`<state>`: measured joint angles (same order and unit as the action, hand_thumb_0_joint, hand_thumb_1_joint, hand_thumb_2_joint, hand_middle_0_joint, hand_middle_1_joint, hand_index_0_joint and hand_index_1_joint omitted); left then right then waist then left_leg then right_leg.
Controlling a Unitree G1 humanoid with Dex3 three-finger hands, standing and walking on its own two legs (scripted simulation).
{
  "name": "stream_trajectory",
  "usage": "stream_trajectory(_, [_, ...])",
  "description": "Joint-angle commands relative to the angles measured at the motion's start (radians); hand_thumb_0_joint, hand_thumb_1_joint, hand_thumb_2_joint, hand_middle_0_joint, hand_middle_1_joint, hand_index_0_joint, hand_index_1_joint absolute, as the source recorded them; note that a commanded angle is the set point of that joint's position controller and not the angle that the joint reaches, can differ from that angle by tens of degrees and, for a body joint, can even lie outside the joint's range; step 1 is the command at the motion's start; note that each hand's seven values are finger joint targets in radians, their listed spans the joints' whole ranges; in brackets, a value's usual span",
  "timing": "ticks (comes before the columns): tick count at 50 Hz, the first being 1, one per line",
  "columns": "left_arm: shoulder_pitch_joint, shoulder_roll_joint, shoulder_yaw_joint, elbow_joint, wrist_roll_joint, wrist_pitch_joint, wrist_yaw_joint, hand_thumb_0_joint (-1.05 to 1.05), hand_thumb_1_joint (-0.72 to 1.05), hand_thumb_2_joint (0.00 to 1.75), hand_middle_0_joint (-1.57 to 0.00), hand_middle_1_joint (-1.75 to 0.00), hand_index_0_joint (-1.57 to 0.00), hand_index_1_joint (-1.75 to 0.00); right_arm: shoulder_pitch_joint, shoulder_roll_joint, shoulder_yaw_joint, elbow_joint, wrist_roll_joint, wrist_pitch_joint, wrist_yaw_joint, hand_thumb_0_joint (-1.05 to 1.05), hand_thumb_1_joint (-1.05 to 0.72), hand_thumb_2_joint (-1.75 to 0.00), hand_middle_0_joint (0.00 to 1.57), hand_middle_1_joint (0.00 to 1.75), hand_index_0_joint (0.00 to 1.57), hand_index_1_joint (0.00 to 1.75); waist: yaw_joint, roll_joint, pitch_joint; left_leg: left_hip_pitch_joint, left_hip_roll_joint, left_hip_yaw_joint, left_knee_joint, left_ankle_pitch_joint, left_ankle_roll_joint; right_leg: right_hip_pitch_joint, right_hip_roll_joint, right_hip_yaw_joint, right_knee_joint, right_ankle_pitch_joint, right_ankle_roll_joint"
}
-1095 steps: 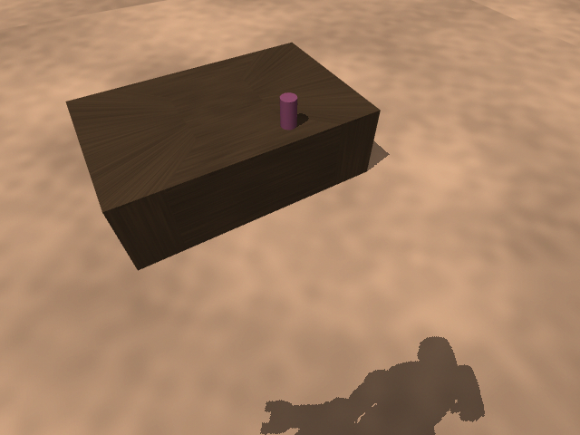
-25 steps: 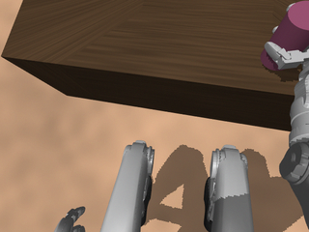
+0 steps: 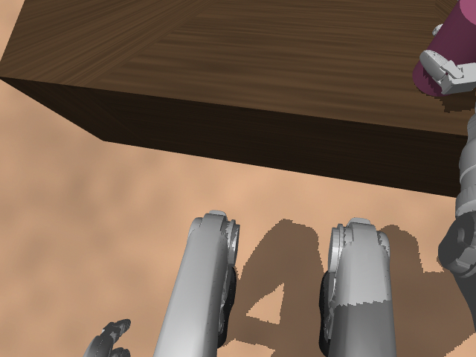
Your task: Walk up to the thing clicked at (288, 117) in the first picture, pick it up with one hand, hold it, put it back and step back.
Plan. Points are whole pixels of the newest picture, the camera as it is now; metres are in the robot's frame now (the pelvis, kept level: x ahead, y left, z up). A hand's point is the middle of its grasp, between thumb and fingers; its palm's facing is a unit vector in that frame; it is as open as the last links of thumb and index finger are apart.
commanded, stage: loosen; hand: right
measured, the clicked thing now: (461, 46) +0.54 -0.25 +0.02
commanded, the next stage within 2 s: open in 0.04 s
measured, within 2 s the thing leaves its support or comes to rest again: neither
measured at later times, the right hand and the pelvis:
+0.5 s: hand (461, 48) +0.54 -0.25 +0.02, palm faces +0.20 +0.98 -0.02, open 12.6 cm; pelvis +0.00 +0.00 +0.00, yaw +0 degrees
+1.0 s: hand out of the picture +0.53 -0.32 +0.11, palm faces +0.28 +0.96 -0.05, open 17.1 cm; pelvis +0.01 +0.00 +0.06, yaw +0 degrees
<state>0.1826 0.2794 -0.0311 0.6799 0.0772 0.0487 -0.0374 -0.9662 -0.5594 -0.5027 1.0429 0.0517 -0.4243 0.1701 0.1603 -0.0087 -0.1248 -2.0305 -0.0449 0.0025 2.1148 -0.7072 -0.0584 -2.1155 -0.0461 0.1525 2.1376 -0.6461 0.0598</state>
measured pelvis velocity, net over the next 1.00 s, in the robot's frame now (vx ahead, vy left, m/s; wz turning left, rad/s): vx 0.01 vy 0.00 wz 0.00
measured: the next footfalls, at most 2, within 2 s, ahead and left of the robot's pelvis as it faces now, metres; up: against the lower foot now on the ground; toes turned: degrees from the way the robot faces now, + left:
none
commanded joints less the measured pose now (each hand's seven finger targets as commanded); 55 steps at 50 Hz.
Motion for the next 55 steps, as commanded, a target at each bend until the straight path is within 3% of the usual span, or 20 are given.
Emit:
stream_trajectory(1, [0.183,0.21,0.071,-0.035,-0.001,-0.003,0.019,0.0,0.94,0.87,-0.2,-0.3,-0.21,-0.29,-0.358,-0.241,-0.008,-0.193,0.004,-0.044,-0.001,0.0,0.02,-0.87,1.16,1.05,1.18,1.05,0.009,-0.166,-0.684,0.349,0.0,0.087,-0.25,0.227,0.087,0.496,-0.001,-0.104,-0.21,0.144,-0.081])
stream_trajectory(6, [0.193,0.213,0.07,-0.019,0.001,0.002,0.019,0.0,0.93,0.88,-0.2,-0.3,-0.21,-0.29,-0.351,-0.234,0.006,-0.188,-0.002,-0.033,0.0,0.0,0.17,-0.59,1.09,0.86,1.1,0.86,0.019,-0.178,-0.629,0.309,0.001,0.1,-0.248,0.182,0.09,0.481,0.0,-0.097,-0.223,0.106,-0.079])
stream_trajectory(8, [0.168,0.209,0.066,-0.053,-0.002,0.0,0.019,0.0,0.93,0.88,-0.2,-0.3,-0.21,-0.29,-0.391,-0.229,0.017,-0.23,0.003,-0.035,-0.001,0.0,0.23,-0.54,1.06,0.79,1.06,0.79,0.018,-0.179,-0.674,0.321,0.0,0.094,-0.247,0.19,0.09,0.489,0.0,-0.099,-0.216,0.111,-0.081])
stream_trajectory(15, [0.182,0.209,0.062,-0.023,-0.004,0.002,0.02,0.0,0.9,0.9,-0.2,-0.3,-0.2,-0.3,-0.374,-0.214,0.029,-0.218,0.013,-0.017,0.002,0.0,0.31,-0.34,0.71,0.53,0.71,0.53,0.015,-0.189,-0.651,0.303,-0.001,0.1,-0.239,0.199,0.092,0.506,-0.003,-0.091,-0.216,0.127,-0.077])
stream_trajectory(26, [0.168,0.209,0.065,-0.046,-0.007,0.001,0.022,0.0,0.89,0.9,-0.2,-0.3,-0.2,-0.31,-0.375,-0.237,0.017,-0.258,0.013,-0.019,-0.013,0.0,0.34,-0.18,0.39,0.27,0.38,0.27,0.002,-0.198,-0.665,0.307,-0.002,0.097,-0.241,0.183,0.097,0.502,-0.001,-0.097,-0.229,0.112,-0.077])
stream_trajectory(27, [0.198,0.215,0.071,0.006,-0.002,0.007,0.022,0.0,0.89,0.91,-0.2,-0.3,-0.2,-0.31,-0.317,-0.225,0.022,-0.17,0.01,-0.009,-0.012,0.0,0.34,-0.17,0.35,0.25,0.34,0.25,0.012,-0.179,-0.599,0.309,-0.002,0.1,-0.253,0.173,0.093,0.47,-0.002,-0.095,-0.222,0.095,-0.08])
stream_trajectory(28, [0.171,0.205,0.059,-0.05,-0.004,0.0,0.021,0.0,0.9,0.89,-0.2,-0.3,-0.2,-0.3,-0.386,-0.205,0.027,-0.272,0.02,-0.024,-0.013,0.0,0.3,-0.25,0.3,0.28,0.29,0.28,0.027,-0.158,-0.651,0.317,-0.004,0.102,-0.248,0.197,0.09,0.477,-0.002,-0.092,-0.212,0.116,-0.081])
stream_trajectory(34, [0.19,0.236,0.082,-0.01,-0.01,0.013,0.031,0.0,0.89,0.89,-0.2,-0.29,-0.19,-0.3,-0.371,-0.355,-0.044,-0.292,0.006,-0.003,-0.016,0.0,0.37,-0.1,0.15,0.11,0.14,0.1,-0.016,-0.216,-0.711,0.369,-0.001,0.09,-0.261,0.18,0.094,0.531,-0.003,-0.102,-0.245,0.114,-0.075])
stream_trajectory(35, [0.187,0.225,0.078,-0.04,-0.012,0.014,0.032,0.0,0.89,0.9,-0.2,-0.29,-0.19,-0.3,-0.43,-0.373,-0.05,-0.403,0.011,-0.008,-0.017,0.0,0.39,-0.08,0.13,0.09,0.12,0.09,-0.027,-0.247,-0.783,0.409,-0.002,0.082,-0.275,0.212,0.094,0.578,-0.005,-0.106,-0.26,0.141,-0.074])
stream_trajectory(37, [0.185,0.235,0.087,-0.047,-0.021,0.018,0.041,0.0,0.89,0.9,-0.19,-0.29,-0.19,-0.3,-0.424,-0.439,-0.095,-0.415,0.014,0.012,-0.017,0.0,0.42,-0.06,0.1,0.06,0.09,0.06,-0.044,-0.256,-0.849,0.463,-0.001,0.075,-0.302,0.22,0.093,0.644,-0.007,-0.109,-0.29,0.154,-0.073])
stream_trajectory(38, [0.196,0.26,0.11,-0.027,-0.021,0.021,0.047,0.0,0.89,0.9,-0.19,-0.29,-0.19,-0.3,-0.37,-0.423,-0.093,-0.338,0.013,0.034,-0.011,0.0,0.43,-0.05,0.09,0.05,0.08,0.05,-0.026,-0.226,-0.815,0.462,-0.003,0.079,-0.317,0.212,0.091,0.641,-0.01,-0.106,-0.297,0.145,-0.074])
stream_trajectory(41, [0.198,0.241,0.102,-0.028,-0.035,0.017,0.055,0.0,0.89,0.9,-0.19,-0.29,-0.19,-0.3,-0.429,-0.439,-0.091,-0.387,0.024,0.049,0.012,0.0,0.49,-0.04,0.07,0.05,0.07,0.05,-0.012,-0.22,-0.797,0.488,-0.003,0.073,-0.369,0.201,0.088,0.641,-0.011,-0.101,-0.339,0.124,-0.079])
stream_trajectory(44, [0.198,0.24,0.103,-0.014,-0.048,0.015,0.063,0.0,0.89,0.89,-0.19,-0.29,-0.19,-0.3,-0.354,-0.473,-0.118,-0.34,0.028,0.068,0.04,0.0,0.53,-0.05,0.06,0.05,0.06,0.05,-0.023,-0.192,-0.748,0.503,-0.002,0.071,-0.403,0.228,0.086,0.671,-0.012,-0.099,-0.364,0.167,-0.081])
stream_trajectory(46, [0.186,0.204,0.074,-0.012,-0.055,0.005,0.057,0.0,0.89,0.89,-0.2,-0.3,-0.19,-0.3,-0.215,-0.377,-0.084,-0.147,0.035,0.092,0.075,0.0,0.54,-0.04,0.06,0.05,0.06,0.05,0.0,-0.132,-0.621,0.499,-0.002,0.078,-0.438,0.23,0.082,0.628,-0.011,-0.092,-0.387,0.162,-0.088])
stream_trajectory(47, [0.172,0.199,0.073,-0.023,-0.06,-0.002,0.056,0.0,0.89,0.9,-0.2,-0.3,-0.2,-0.3,-0.217,-0.356,-0.074,-0.161,0.047,0.088,0.095,0.0,0.53,-0.05,0.06,0.05,0.06,0.05,0.01,-0.106,-0.594,0.497,-0.004,0.076,-0.452,0.228,0.081,0.601,-0.012,-0.087,-0.393,0.15,-0.095])
stream_trajectory(49, [0.172,0.223,0.084,-0.04,-0.065,-0.011,0.056,0.0,0.89,0.89,-0.2,-0.3,-0.2,-0.3,-0.229,-0.425,-0.108,-0.201,0.055,0.082,0.122,0.0,0.52,-0.04,0.07,0.04,0.06,0.04,-0.008,-0.134,-0.616,0.516,-0.002,0.066,-0.465,0.242,0.084,0.624,-0.011,-0.089,-0.411,0.164,-0.097])
stream_trajectory(51, [0.178,0.234,0.097,-0.04,-0.067,-0.019,0.05,0.0,0.88,0.89,-0.2,-0.29,-0.2,-0.29,-0.189,-0.356,-0.076,-0.152,0.068,0.092,0.152,0.0,0.42,-0.07,0.05,0.05,0.07,0.05,0.009,-0.131,-0.595,0.505,0.0,0.071,-0.475,0.257,0.085,0.673,-0.012,-0.082,-0.427,0.192,-0.096])
stream_trajectory(52, [0.198,0.203,0.08,-0.065,-0.063,0.014,0.037,0.0,0.87,0.9,-0.21,-0.3,-0.2,-0.3,-0.119,-0.535,-0.058,-0.084,-0.114,0.165,0.092,0.0,0.43,-0.09,0.04,0.06,0.06,0.06,-0.065,-0.159,-0.632,0.593,-0.008,0.056,-0.533,0.295,0.085,0.779,-0.015,-0.103,-0.507,0.249,-0.089])
stream_trajectory(54, [0.185,0.195,0.078,-0.127,-0.077,0.032,0.019,0.0,0.87,0.9,-0.21,-0.3,-0.2,-0.31,-0.222,-0.42,0.0,-0.222,-0.096,0.195,0.026,0.0,0.46,-0.08,0.05,0.06,0.06,0.06,-0.028,-0.173,-0.687,0.635,-0.008,0.058,-0.57,0.328,0.084,0.871,-0.02,-0.096,-0.537,0.282,-0.087])
stream_trajectory(55, [0.201,0.201,0.08,-0.124,-0.078,0.045,0.013,0.0,0.87,0.91,-0.21,-0.3,-0.2,-0.31,-0.243,-0.478,-0.031,-0.267,-0.106,0.202,0.009,0.0,0.48,-0.08,0.04,0.06,0.06,0.06,-0.043,-0.191,-0.73,0.68,-0.007,0.054,-0.589,0.348,0.082,0.903,-0.016,-0.098,-0.551,0.308,-0.086])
